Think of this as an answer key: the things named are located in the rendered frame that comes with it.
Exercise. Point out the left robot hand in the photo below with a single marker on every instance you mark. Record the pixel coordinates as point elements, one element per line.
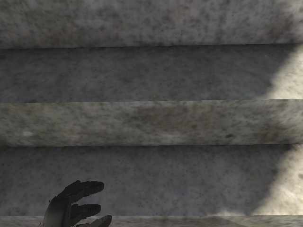
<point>61,213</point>

